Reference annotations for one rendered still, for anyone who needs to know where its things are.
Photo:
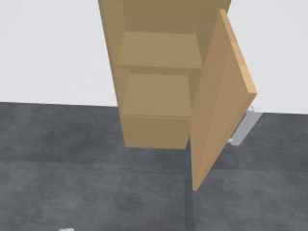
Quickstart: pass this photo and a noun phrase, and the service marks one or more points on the handle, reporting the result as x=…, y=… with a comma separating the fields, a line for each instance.
x=252, y=115

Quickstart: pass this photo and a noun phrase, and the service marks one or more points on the cupboard door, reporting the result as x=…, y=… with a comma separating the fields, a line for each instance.
x=225, y=92

